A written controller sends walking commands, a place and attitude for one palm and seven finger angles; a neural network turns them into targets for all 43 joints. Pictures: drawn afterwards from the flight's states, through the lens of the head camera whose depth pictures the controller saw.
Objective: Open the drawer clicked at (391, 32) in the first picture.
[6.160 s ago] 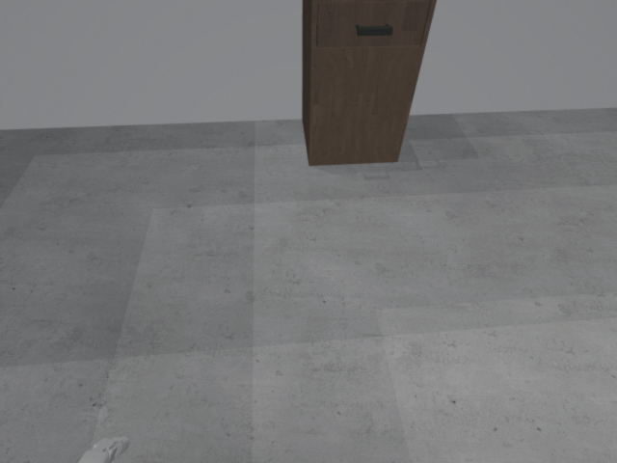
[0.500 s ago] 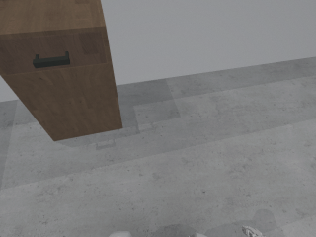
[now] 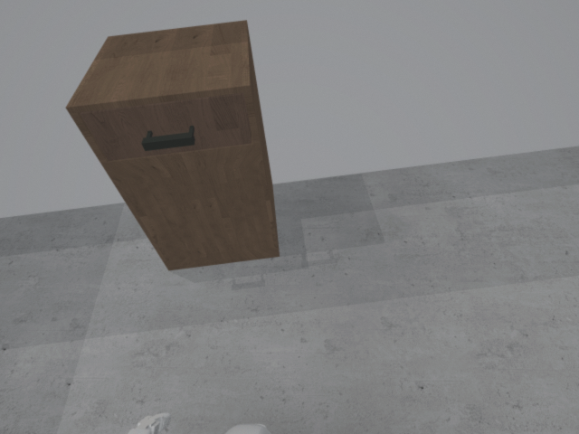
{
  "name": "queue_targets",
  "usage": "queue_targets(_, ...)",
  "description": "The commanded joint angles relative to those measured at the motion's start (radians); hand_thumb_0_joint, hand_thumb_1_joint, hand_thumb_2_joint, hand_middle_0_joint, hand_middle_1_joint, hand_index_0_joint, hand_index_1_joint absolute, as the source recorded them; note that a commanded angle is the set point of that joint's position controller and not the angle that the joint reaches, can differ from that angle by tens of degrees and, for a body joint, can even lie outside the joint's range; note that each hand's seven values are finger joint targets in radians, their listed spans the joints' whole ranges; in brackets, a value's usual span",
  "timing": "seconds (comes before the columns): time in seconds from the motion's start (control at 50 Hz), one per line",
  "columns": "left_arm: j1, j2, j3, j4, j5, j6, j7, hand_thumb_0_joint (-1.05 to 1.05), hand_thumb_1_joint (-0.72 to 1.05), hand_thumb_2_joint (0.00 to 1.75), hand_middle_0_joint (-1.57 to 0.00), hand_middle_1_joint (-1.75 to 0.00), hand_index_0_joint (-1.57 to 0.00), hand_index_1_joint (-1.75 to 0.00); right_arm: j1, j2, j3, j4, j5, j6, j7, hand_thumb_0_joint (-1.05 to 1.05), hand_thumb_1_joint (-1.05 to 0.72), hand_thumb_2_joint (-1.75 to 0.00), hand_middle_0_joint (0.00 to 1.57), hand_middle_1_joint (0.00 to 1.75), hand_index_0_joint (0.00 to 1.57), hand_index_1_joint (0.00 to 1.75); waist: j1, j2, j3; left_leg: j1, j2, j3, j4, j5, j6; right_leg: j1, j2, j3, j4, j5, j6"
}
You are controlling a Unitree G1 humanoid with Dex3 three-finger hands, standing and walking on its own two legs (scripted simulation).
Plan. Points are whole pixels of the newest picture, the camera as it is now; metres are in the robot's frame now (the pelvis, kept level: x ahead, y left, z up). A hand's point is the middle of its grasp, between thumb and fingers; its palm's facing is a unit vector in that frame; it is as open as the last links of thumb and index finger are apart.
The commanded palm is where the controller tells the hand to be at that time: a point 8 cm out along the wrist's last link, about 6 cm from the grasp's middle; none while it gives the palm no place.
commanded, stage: take the last steps up to it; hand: left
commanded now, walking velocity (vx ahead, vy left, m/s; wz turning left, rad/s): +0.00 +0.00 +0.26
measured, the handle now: (169, 136) +0.85 +0.37 -0.08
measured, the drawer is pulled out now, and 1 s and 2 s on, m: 0.00 0.00 0.00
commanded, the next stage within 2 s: come to a stop and stand still in 1.38 s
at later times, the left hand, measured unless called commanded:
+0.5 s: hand out of the picture -0.09 +0.25 -0.17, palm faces +0.19 -0.96 -0.19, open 7.4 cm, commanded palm none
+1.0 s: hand (184, 358) +0.28 +0.22 -0.17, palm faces +0.07 -0.98 -0.19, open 7.4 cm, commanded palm none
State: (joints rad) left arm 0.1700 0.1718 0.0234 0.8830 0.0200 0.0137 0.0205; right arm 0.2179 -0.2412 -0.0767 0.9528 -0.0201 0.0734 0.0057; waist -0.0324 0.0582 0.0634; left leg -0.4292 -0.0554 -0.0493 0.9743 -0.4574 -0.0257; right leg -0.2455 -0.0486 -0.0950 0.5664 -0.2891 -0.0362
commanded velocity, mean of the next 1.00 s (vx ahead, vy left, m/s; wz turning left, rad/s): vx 0.28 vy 0.01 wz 0.03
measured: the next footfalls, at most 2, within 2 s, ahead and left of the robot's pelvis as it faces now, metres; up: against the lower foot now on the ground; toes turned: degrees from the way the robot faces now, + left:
left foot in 0.40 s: -0.01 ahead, +0.16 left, +0.00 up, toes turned +12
right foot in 0.92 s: +0.29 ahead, -0.03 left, +0.00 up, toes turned -3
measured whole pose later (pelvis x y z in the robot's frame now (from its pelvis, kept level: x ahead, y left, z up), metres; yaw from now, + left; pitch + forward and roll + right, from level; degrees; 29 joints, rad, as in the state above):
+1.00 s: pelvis +0.16 +0.04 -0.02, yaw +6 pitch -2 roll +0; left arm 0.08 0.16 0.04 0.99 0.02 -0.07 -0.01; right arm 0.49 -0.11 -0.03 1.19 -0.01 -0.03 -0.02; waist -0.06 0.02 0.10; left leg -0.15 0.05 0.05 1.02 -0.50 0.01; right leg -0.38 -0.03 -0.16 0.65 -0.22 -0.08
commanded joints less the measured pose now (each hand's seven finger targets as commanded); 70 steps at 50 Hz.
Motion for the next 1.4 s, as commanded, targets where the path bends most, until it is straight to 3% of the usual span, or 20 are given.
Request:
queue_targets(0.0,-0.006,0.189,0.051,-0.059,-0.002,-0.023,0.016,0.00,0.90,0.90,-0.20,-0.30,-0.20,-0.30,0.010,-0.076,-0.023,-0.041,0.000,-0.012,0.010,0.00,-0.90,-0.90,0.20,0.30,0.20,0.30,0.013,-0.203,-0.018,-0.082,0.067,0.000,0.232,0.084,-0.023,0.013,-0.246,0.168,-0.287,0.170,-0.070)
queue_targets(0.22,0.207,0.213,0.065,0.073,0.015,-0.049,0.003,0.00,0.90,0.90,-0.20,-0.30,-0.20,-0.30,-0.109,-0.044,0.001,-0.042,-0.002,-0.041,0.028,0.00,-0.90,-0.90,0.20,0.30,0.20,0.30,0.112,-0.217,-0.015,-0.053,0.120,0.090,-0.160,0.012,-0.020,0.154,-0.316,0.242,-0.405,-0.206,-0.098)
queue_targets(0.3,0.190,0.221,0.066,0.107,0.015,-0.047,-0.004,0.00,0.90,0.90,-0.20,-0.30,-0.20,-0.30,-0.021,-0.012,0.014,-0.010,0.002,-0.066,0.024,0.00,-0.90,-0.90,0.20,0.30,0.20,0.30,0.076,-0.217,-0.048,0.146,0.090,0.148,-0.384,0.029,0.009,0.073,-0.282,0.182,-0.369,-0.198,-0.087)
queue_targets(0.34,0.151,0.202,0.063,0.118,0.002,-0.037,-0.008,0.00,0.90,0.90,-0.20,-0.30,-0.20,-0.30,0.103,-0.016,0.017,0.036,0.004,-0.080,0.012,0.00,-0.90,-0.90,0.20,0.30,0.20,0.30,0.014,-0.154,-0.063,0.387,0.074,0.179,-0.587,0.143,0.015,-0.081,-0.213,0.084,-0.269,-0.267,-0.025)
queue_targets(0.36,0.137,0.158,0.051,0.114,-0.005,-0.033,-0.014,0.00,0.90,0.90,-0.20,-0.30,-0.20,-0.30,0.176,-0.072,0.006,0.063,0.004,-0.089,-0.001,0.00,-0.90,-0.90,0.20,0.30,0.20,0.30,-0.022,0.008,-0.084,0.518,0.163,0.053,-0.656,0.069,0.040,-0.211,-0.148,0.018,-0.113,-0.268,0.019)
queue_targets(0.38,0.110,0.085,0.035,0.086,-0.007,-0.028,-0.021,0.00,0.90,0.90,-0.20,-0.30,-0.20,-0.30,0.242,-0.159,-0.015,0.078,-0.006,-0.091,-0.009,0.00,-0.90,-0.90,0.20,0.30,0.20,0.30,-0.056,0.287,-0.038,0.530,0.382,-0.261,-0.797,-0.166,0.117,-0.390,-0.026,-0.100,0.157,-0.270,0.068)
queue_targets(0.42,0.019,0.102,0.034,0.047,0.008,-0.030,-0.027,0.00,0.90,0.90,-0.20,-0.30,-0.20,-0.30,0.217,-0.179,-0.010,0.062,-0.005,-0.086,-0.018,0.00,-0.90,-0.90,0.20,0.30,0.20,0.30,-0.048,0.160,0.088,0.380,0.474,-0.350,-0.886,-0.254,0.209,-0.476,-0.070,0.020,0.379,-0.213,0.042)
queue_targets(0.5,0.109,0.075,0.034,0.137,0.012,-0.025,-0.042,0.00,0.90,0.90,-0.20,-0.30,-0.20,-0.30,0.132,-0.068,0.025,0.063,0.003,-0.118,-0.029,0.00,-0.90,-0.90,0.20,0.30,0.20,0.30,0.024,0.043,0.120,0.316,0.316,-0.102,-0.860,0.096,0.151,-0.414,-0.073,0.046,0.520,0.023,0.061)
queue_targets(0.54,0.127,0.074,0.035,0.148,0.010,-0.023,-0.041,0.00,0.90,0.90,-0.20,-0.30,-0.20,-0.30,0.161,-0.055,0.026,0.079,0.009,-0.133,-0.033,0.00,-0.90,-0.90,0.20,0.30,0.20,0.30,0.034,0.028,0.080,0.374,0.301,-0.041,-0.842,0.281,0.151,-0.423,-0.070,0.042,0.532,0.068,0.076)
queue_targets(0.8,-0.146,0.031,0.025,0.055,-0.003,-0.036,-0.042,0.00,0.90,0.90,-0.20,-0.30,-0.20,-0.30,0.340,-0.024,0.028,0.189,-0.009,-0.144,-0.048,0.00,-0.90,-0.90,0.20,0.30,0.20,0.30,-0.027,0.069,0.118,0.476,0.335,0.030,-0.721,0.749,0.177,-0.351,-0.034,-0.017,0.142,0.053,0.030)
queue_targets(0.86,0.032,0.059,0.037,0.106,-0.002,-0.053,-0.036,0.00,0.90,0.90,-0.20,-0.30,-0.20,-0.30,0.310,-0.050,0.023,0.192,-0.003,-0.142,-0.048,0.00,-0.90,-0.90,0.20,0.30,0.20,0.30,0.063,0.034,0.005,0.442,0.306,0.081,-0.502,1.005,0.142,-0.050,0.043,-0.070,0.007,0.074,-0.003)
queue_targets(0.88,0.168,0.095,0.049,0.150,0.003,-0.064,-0.032,0.00,0.90,0.90,-0.20,-0.30,-0.20,-0.30,0.293,-0.050,0.020,0.188,0.006,-0.144,-0.044,0.00,-0.90,-0.90,0.20,0.30,0.20,0.30,0.126,-0.005,-0.070,0.342,0.272,0.104,-0.339,0.932,0.110,0.171,0.031,-0.043,-0.050,0.156,-0.015)
queue_targets(0.9,0.307,0.184,0.072,0.187,0.011,-0.081,-0.021,0.00,0.90,0.90,-0.20,-0.30,-0.20,-0.30,0.308,-0.015,0.024,0.169,0.018,-0.147,-0.033,0.00,-0.90,-0.90,0.20,0.30,0.20,0.30,0.174,-0.168,-0.193,0.113,0.189,0.152,-0.068,0.624,0.067,0.440,-0.170,0.183,-0.075,0.210,-0.089)
queue_targets(0.92,0.378,0.263,0.091,0.201,-0.002,-0.080,-0.012,0.00,0.90,0.90,-0.20,-0.30,-0.20,-0.30,0.343,0.024,0.029,0.139,0.022,-0.145,-0.031,0.00,-0.90,-0.90,0.20,0.30,0.20,0.30,0.153,-0.329,-0.293,-0.075,0.053,0.150,0.263,-0.087,0.031,0.547,-0.431,0.562,-0.192,0.371,-0.206)
queue_targets(0.94,0.331,0.251,0.089,0.192,-0.016,-0.069,-0.007,0.00,0.90,0.90,-0.20,-0.30,-0.20,-0.30,0.259,0.003,0.021,0.126,0.024,-0.137,-0.032,0.00,-0.90,-0.90,0.20,0.30,0.20,0.30,0.158,-0.182,-0.210,-0.121,0.099,0.046,0.368,-0.099,0.056,0.437,-0.425,0.535,-0.259,0.264,-0.232)
queue_targets(0.98,0.158,0.174,0.065,0.150,-0.014,-0.068,-0.005,0.00,0.90,0.90,-0.20,-0.30,-0.20,-0.30,0.180,0.037,0.017,0.121,0.013,-0.126,-0.021,0.00,-0.90,-0.90,0.20,0.30,0.20,0.30,0.099,-0.096,-0.023,-0.133,0.176,0.032,0.376,0.056,0.057,0.122,-0.360,0.438,-0.348,-0.063,-0.169)
queue_targets(1.04,0.067,0.080,0.033,0.139,-0.005,-0.081,-0.001,0.00,0.90,0.90,-0.20,-0.30,-0.20,-0.30,0.237,0.083,0.021,0.143,-0.006,-0.092,-0.012,0.00,-0.90,-0.90,0.20,0.30,0.20,0.30,0.008,-0.113,0.023,-0.048,0.200,0.045,0.255,0.172,0.033,-0.071,-0.258,0.208,-0.405,-0.004,-0.100)
queue_targets(1.08,0.096,0.069,0.027,0.151,-0.003,-0.088,-0.003,0.00,0.90,0.90,-0.20,-0.30,-0.20,-0.30,0.243,0.081,0.021,0.142,-0.009,-0.082,-0.008,0.00,-0.90,-0.90,0.20,0.30,0.20,0.30,-0.003,-0.160,0.011,-0.039,0.198,0.073,0.177,0.202,0.014,-0.076,-0.222,0.133,-0.406,0.085,-0.090)
queue_targets(1.3,0.233,0.120,0.036,0.210,0.004,-0.093,-0.007,0.00,0.90,0.90,-0.20,-0.30,-0.20,-0.30,-0.066,0.053,0.029,0.030,-0.001,-0.107,0.015,0.00,-0.90,-0.90,0.20,0.30,0.20,0.30,0.071,-0.156,0.015,-0.033,0.156,0.136,-0.290,0.211,0.005,0.125,-0.240,0.135,-0.341,0.313,-0.126)
queue_targets(1.38,0.217,0.109,0.036,0.216,-0.003,-0.077,-0.005,0.00,0.90,0.90,-0.20,-0.30,-0.20,-0.30,0.038,0.017,0.030,0.066,-0.003,-0.123,0.004,0.00,-0.90,-0.90,0.20,0.30,0.20,0.30,0.013,-0.120,-0.028,0.258,0.108,0.169,-0.505,0.290,0.027,0.047,-0.174,0.069,-0.165,0.301,-0.075)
